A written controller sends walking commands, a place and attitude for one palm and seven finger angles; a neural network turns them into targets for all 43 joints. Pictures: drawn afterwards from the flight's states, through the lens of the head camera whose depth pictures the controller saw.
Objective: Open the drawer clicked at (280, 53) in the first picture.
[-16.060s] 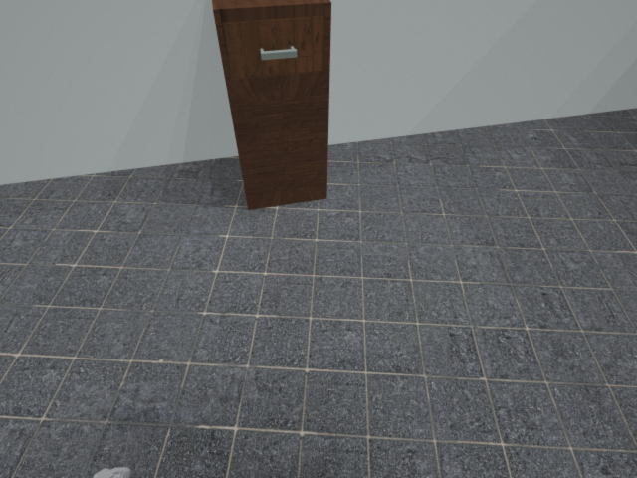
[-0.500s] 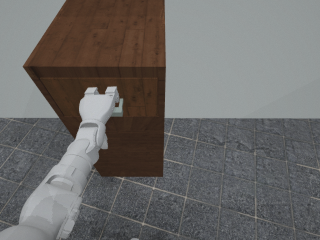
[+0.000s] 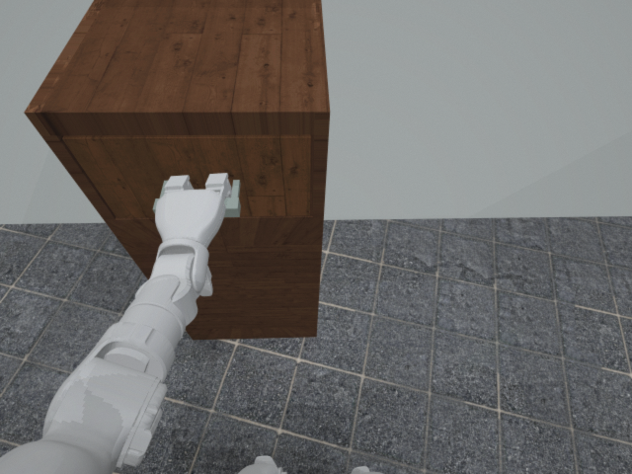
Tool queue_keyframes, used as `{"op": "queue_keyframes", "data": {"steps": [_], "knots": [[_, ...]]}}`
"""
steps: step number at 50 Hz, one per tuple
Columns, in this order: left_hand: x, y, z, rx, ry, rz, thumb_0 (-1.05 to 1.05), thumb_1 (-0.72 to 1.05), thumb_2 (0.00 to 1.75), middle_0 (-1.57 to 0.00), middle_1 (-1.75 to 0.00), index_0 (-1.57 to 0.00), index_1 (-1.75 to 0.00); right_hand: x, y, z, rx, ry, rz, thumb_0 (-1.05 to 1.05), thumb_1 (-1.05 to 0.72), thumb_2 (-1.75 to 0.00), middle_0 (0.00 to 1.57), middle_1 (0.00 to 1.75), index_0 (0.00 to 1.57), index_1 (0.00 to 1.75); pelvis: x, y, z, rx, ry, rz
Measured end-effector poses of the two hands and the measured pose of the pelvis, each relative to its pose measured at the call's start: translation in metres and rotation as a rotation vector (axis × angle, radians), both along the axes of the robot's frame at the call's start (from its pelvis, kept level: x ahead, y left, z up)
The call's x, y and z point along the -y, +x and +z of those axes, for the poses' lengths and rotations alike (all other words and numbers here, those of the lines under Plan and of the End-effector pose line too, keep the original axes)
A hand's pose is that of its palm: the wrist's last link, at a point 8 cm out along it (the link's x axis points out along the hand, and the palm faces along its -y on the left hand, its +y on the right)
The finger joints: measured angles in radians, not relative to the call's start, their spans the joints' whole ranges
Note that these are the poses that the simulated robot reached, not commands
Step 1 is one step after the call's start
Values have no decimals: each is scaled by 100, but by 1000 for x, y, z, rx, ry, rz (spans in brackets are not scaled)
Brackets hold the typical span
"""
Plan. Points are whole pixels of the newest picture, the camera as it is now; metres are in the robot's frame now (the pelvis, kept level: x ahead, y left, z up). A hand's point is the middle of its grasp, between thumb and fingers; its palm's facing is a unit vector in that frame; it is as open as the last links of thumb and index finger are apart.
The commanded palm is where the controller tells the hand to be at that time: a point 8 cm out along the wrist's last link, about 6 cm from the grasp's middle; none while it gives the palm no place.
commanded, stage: lower the fingers behind the handle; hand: left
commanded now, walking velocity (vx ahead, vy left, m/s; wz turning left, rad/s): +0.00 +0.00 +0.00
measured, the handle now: (199, 197) +0.51 +0.16 +0.01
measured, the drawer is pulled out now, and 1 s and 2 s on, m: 0.00 0.00 0.05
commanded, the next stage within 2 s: close the thumb around the handle in 0.60 s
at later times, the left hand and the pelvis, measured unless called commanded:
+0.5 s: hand (206, 234) +0.46 +0.15 -0.01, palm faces -0.03 -0.05 -1.00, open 13.8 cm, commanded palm +0.43 +0.14 +0.04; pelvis -0.01 +0.01 -0.01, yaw +0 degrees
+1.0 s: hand (206, 234) +0.46 +0.15 -0.01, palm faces -0.03 -0.05 -1.00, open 11.4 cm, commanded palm +0.43 +0.15 +0.04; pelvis +0.01 +0.00 +0.00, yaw +0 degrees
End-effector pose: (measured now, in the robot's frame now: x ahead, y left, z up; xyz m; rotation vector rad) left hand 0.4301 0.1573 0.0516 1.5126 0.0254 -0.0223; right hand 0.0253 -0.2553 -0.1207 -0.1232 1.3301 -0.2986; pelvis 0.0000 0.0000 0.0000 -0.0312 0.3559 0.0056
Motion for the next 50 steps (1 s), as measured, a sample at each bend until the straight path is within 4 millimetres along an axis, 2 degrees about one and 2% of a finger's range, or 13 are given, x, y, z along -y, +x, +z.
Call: {"op": "queue_keyframes", "data": {"steps": [11,25,38,43,50], "knots": [[1,6,-10,20,18,1,0,-49,30,-31,-120,-33,-121,-5,-4,-6,-3,-14,12,0,-91,-89,20,30,20,30,-6,-6,-9,-29,-10,3],[2,9,-10,1,13,14,0,-49,30,-30,-120,-33,-120,-9,-10,-5,-21,-11,2,0,-91,-89,21,30,20,30,-8,-5,-8,-27,-13,0],[2,7,-10,4,13,5,0,-48,30,-29,-120,-32,-119,-6,-2,-6,-20,0,5,0,-91,-89,20,30,20,30,-5,1,-7,-25,-10,-2],[2,7,-10,7,12,10,0,-39,34,-29,-121,-32,-119,-4,6,-6,-15,3,13,0,-91,-89,20,30,20,30,-3,4,-6,-25,-8,-1],[2,7,-9,1,3,13,0,-10,47,-31,-124,-34,-122,-1,19,-4,8,3,19,0,-91,-89,20,30,20,30,0,8,-4,-20,-4,-3]]}}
